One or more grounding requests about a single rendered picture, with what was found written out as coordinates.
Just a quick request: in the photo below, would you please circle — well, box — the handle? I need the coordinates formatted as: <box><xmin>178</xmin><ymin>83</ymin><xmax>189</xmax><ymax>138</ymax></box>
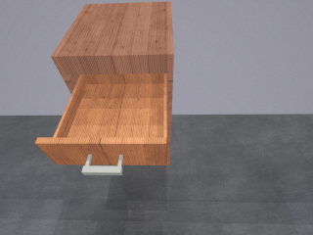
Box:
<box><xmin>81</xmin><ymin>155</ymin><xmax>123</xmax><ymax>175</ymax></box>

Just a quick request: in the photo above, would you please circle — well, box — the cabinet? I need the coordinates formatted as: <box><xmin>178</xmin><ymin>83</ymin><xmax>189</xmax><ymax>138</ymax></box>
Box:
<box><xmin>51</xmin><ymin>1</ymin><xmax>174</xmax><ymax>165</ymax></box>

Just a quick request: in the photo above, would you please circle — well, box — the drawer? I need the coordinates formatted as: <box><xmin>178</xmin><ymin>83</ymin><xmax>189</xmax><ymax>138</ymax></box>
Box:
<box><xmin>34</xmin><ymin>73</ymin><xmax>167</xmax><ymax>165</ymax></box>

